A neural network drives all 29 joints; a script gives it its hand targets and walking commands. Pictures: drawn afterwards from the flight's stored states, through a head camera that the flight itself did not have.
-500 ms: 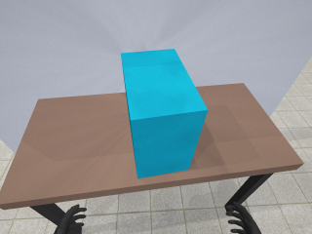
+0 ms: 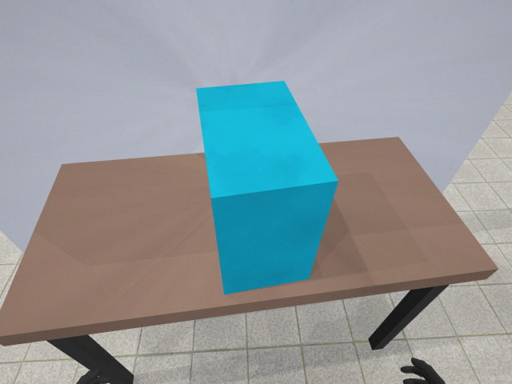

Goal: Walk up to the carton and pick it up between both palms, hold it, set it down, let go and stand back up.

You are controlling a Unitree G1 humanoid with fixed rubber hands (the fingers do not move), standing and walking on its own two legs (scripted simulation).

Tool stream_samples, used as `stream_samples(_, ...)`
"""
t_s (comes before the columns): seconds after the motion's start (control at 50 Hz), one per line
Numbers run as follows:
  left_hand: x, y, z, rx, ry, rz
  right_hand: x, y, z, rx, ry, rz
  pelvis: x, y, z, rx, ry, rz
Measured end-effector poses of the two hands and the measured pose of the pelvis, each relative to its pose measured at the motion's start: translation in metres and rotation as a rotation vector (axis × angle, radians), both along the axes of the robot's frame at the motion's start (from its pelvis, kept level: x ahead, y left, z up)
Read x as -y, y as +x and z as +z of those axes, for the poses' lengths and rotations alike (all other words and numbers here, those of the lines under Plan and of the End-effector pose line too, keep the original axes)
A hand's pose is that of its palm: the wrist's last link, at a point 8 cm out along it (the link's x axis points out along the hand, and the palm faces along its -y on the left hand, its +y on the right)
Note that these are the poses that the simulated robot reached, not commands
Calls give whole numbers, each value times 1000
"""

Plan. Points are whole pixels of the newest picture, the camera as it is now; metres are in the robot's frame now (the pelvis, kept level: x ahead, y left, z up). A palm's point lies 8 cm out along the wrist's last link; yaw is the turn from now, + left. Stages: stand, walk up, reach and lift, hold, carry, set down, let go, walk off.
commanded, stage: stand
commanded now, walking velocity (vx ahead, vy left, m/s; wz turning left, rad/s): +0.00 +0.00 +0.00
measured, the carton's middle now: (254, 187) +0.47 +0.00 +0.04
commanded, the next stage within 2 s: none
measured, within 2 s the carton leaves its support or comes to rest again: neither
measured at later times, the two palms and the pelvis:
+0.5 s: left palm out of the picture +0.10 +0.29 -0.11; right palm out of the picture +0.09 -0.29 -0.10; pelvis +0.00 +0.00 +0.00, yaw +0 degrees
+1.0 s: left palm out of the picture +0.08 +0.30 -0.11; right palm out of the picture +0.07 -0.29 -0.11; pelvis -0.01 +0.01 +0.00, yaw +0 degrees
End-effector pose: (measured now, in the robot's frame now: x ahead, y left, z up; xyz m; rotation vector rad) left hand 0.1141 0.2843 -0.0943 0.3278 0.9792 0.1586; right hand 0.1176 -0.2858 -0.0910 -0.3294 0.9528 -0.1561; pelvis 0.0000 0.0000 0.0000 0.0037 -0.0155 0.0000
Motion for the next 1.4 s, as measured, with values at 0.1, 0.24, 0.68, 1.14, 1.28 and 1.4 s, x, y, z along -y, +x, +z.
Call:
stream_samples(0.1,-1,-6,-3,-24,0,9,1,-6,-4,-25,0,-9,0,0,0,0,0,0)
stream_samples(0.24,-3,-13,-7,-53,1,19,3,-14,-8,-58,-1,-21,0,0,0,0,0,0)
stream_samples(0.68,-9,-22,-14,-111,-2,41,5,-36,-15,-143,-10,-52,-3,0,1,0,-4,0)
stream_samples(1.14,-14,-42,-15,-164,-5,58,4,-59,-13,-197,-15,-70,-7,-10,7,-7,-9,0)
stream_samples(1.28,-14,-51,-13,-174,-4,62,5,-69,-12,-208,-13,-74,-6,-17,9,-7,-8,0)
stream_samples(1.4,-14,-59,-12,-184,-4,66,5,-78,-11,-218,-12,-78,-6,-24,11,-6,-8,0)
